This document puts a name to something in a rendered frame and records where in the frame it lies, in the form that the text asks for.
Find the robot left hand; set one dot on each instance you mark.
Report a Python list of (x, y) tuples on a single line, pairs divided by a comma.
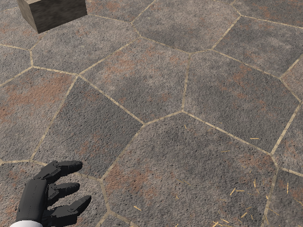
[(41, 192)]

